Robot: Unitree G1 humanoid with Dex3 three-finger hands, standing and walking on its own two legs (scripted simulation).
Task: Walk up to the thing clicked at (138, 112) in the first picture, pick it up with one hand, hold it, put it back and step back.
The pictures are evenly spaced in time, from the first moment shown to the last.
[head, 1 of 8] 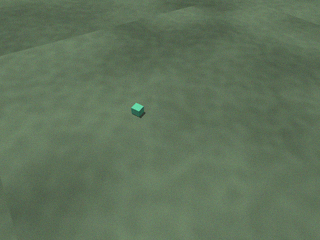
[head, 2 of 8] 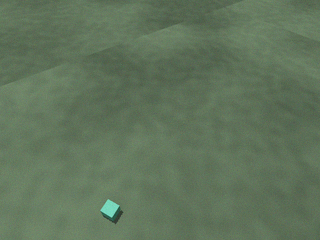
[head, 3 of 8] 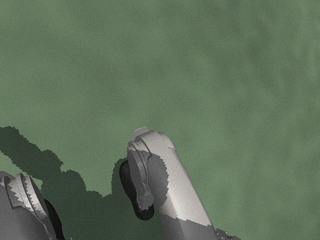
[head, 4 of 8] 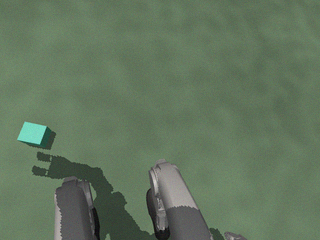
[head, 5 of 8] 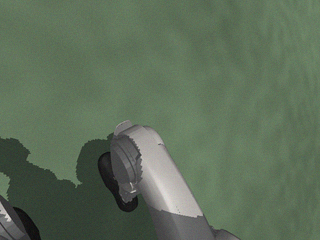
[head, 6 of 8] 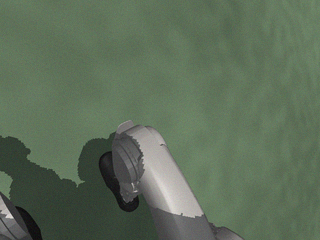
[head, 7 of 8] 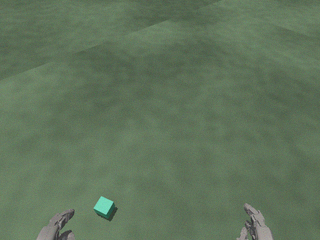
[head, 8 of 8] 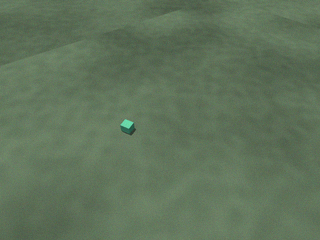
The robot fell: no
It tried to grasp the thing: no
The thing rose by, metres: 0.00
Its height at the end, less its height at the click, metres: +0.00
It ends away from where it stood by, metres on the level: 0.00
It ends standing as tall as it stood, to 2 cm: yes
